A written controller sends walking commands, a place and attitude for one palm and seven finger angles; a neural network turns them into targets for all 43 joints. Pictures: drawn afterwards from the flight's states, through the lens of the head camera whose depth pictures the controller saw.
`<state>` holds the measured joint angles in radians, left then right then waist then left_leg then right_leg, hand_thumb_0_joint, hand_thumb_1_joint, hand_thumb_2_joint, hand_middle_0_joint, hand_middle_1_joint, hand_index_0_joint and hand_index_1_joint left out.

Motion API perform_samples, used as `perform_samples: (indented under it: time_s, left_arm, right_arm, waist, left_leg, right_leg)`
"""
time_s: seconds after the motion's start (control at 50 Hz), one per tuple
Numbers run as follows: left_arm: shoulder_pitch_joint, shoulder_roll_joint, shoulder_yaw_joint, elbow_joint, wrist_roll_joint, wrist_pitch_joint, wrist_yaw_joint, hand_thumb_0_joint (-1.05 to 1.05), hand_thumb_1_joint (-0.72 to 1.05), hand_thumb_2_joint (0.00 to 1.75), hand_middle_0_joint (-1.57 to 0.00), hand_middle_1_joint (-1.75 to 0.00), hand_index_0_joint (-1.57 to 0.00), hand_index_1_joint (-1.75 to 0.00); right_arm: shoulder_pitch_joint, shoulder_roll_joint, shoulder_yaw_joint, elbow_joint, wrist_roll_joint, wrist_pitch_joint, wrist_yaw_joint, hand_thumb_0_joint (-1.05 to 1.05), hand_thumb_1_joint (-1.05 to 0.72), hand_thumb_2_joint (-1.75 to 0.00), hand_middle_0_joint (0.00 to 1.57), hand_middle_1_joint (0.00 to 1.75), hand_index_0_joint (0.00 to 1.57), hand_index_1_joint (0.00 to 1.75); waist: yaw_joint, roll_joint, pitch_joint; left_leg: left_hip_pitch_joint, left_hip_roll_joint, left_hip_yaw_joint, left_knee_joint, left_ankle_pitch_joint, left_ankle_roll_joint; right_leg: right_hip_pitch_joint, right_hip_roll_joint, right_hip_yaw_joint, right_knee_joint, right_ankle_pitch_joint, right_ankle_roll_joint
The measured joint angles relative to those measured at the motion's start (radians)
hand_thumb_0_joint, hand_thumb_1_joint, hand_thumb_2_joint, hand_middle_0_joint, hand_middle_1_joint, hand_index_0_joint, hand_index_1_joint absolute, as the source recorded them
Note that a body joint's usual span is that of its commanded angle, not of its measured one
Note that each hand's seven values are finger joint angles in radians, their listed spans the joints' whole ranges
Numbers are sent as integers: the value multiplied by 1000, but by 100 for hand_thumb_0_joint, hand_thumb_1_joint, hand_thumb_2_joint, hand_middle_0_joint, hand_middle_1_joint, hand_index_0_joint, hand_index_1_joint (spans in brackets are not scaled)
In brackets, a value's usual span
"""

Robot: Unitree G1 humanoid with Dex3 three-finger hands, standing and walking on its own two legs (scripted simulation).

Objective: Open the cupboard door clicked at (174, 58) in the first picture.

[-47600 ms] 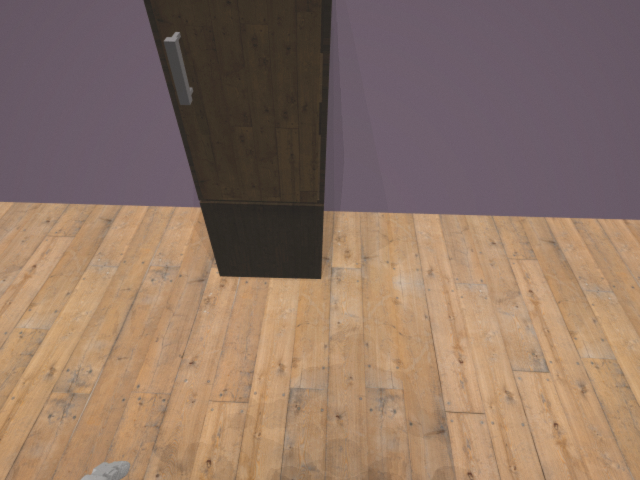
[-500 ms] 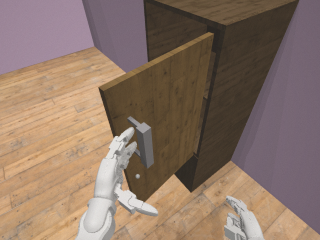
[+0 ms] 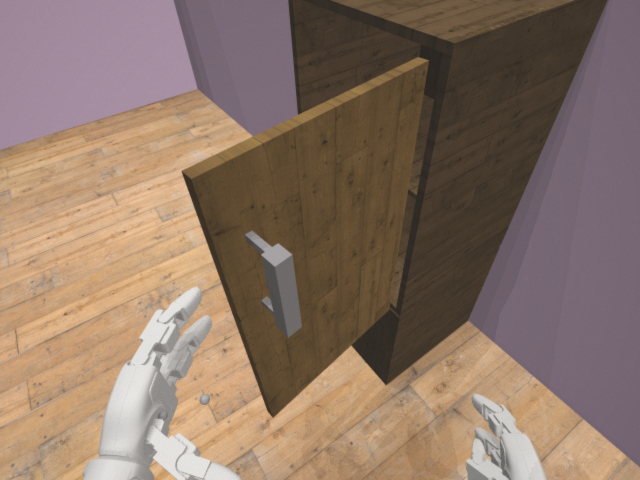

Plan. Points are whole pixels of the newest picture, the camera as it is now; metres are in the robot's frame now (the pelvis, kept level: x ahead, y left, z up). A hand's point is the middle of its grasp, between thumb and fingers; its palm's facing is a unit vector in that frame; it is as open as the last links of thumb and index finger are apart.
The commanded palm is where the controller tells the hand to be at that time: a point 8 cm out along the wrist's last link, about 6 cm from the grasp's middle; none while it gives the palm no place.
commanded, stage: draw the hand back to the body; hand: left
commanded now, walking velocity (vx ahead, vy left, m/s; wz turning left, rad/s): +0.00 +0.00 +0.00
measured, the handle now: (272, 284) +0.32 +0.09 +0.10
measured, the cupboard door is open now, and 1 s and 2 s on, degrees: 98 98 98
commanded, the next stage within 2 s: step back with the hand held close in 1.64 s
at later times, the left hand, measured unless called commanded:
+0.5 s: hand (148, 387) +0.18 +0.18 +0.12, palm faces +0.00 -1.00 -0.07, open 16.3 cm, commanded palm +0.15 +0.24 +0.13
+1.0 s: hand (59, 351) +0.20 +0.26 +0.15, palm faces +0.32 -0.87 -0.37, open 12.3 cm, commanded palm +0.15 +0.31 +0.17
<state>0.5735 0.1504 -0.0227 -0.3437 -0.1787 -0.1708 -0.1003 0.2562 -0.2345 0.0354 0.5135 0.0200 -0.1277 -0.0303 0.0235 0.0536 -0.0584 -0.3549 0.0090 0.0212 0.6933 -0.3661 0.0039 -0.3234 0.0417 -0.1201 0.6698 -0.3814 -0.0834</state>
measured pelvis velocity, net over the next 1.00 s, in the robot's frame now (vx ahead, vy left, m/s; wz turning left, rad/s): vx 0.01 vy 0.04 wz -0.02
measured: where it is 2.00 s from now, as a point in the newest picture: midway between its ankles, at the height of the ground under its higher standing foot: outside the picture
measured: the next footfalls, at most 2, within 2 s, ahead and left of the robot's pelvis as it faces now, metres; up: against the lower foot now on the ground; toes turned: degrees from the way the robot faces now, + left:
none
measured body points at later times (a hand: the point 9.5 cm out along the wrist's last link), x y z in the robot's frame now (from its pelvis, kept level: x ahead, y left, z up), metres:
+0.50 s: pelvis +0.00 +0.03 +0.00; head -0.02 +0.01 +0.45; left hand +0.17 +0.23 +0.13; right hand +0.19 -0.19 -0.06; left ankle +0.00 +0.12 -0.72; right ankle -0.01 -0.06 -0.72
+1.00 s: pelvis +0.01 +0.04 +0.02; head -0.01 +0.03 +0.47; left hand +0.17 +0.31 +0.18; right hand +0.19 -0.17 -0.06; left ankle +0.00 +0.12 -0.72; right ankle -0.01 -0.06 -0.72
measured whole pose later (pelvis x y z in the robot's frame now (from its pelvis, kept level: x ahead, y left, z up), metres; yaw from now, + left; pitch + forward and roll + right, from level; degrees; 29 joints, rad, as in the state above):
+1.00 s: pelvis +0.01 +0.04 +0.02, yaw -1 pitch -4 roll -1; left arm 0.54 0.31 0.18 -0.45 -0.04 -0.07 0.12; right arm 0.21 -0.22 0.04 0.62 0.00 -0.12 -0.06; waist 0.06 0.07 0.02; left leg -0.11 -0.04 0.05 0.45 -0.27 0.06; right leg -0.08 0.01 -0.08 0.41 -0.27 -0.02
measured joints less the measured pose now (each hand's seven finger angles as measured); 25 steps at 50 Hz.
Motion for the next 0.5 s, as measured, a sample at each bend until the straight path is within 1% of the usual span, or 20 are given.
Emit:
perform_samples:
  time_s: [0.08, 0.16, 0.22, 0.28, 0.34, 0.5]
  left_arm:
    - [-24, 1, -18, 8, -6, -21, -20, -1, -51, 30, -15, -30, -15, -31]
    - [-63, 10, -25, 15, -1, -16, -15, -1, -51, 30, -15, -30, -15, -30]
    - [-69, 27, 2, 5, -5, -1, -6, -1, -50, 30, -16, -30, -15, -30]
    - [-61, 36, 38, -10, -23, 19, -5, -1, -50, 30, -16, -30, -15, -30]
    - [-51, 42, 66, -26, -40, 45, -17, -1, -50, 30, -15, -30, -15, -30]
    - [-39, 65, 88, -74, -57, 108, -58, -1, -50, 30, -15, -30, -15, -30]
  right_arm:
    - [-1, -10, -5, 10, 2, -37, -8, 2, -90, -90, 20, 30, 20, 30]
    - [-2, -6, -5, 20, 5, -62, -13, 2, -90, -90, 20, 30, 20, 30]
    - [2, 5, -1, 26, 8, -68, -15, 2, -90, -90, 20, 30, 20, 30]
    - [8, 12, 5, 29, 13, -72, -16, 2, -90, -90, 20, 30, 20, 30]
    - [9, 13, 11, 33, 17, -76, -19, 2, -90, -90, 20, 30, 20, 30]
    - [-8, 4, 18, 35, 21, -98, -30, 2, -90, -90, 20, 30, 21, 30]
  waist:
    - [-2, 7, 10]
    - [-3, 7, 12]
    - [-3, 5, 2]
    - [-3, 5, -8]
    - [1, 7, -11]
    - [19, 8, -2]
  left_leg:
    - [-27, -3, -9, 26, -3, 4]
    - [-38, -4, -3, 33, -2, 9]
    - [-27, -5, 6, 22, -1, 12]
    - [-9, -7, 12, 10, 0, 16]
    - [8, -9, 13, 0, 1, 21]
    - [36, -21, 7, -19, 7, 34]
  right_leg:
    - [-20, -4, -9, 16, -1, 3]
    - [-33, -6, -4, 24, 1, 6]
    - [-26, -7, 5, 18, 4, 10]
    - [-11, -8, 12, 7, 7, 15]
    - [9, -9, 13, -8, 10, 20]
    - [45, -19, 8, -36, 21, 33]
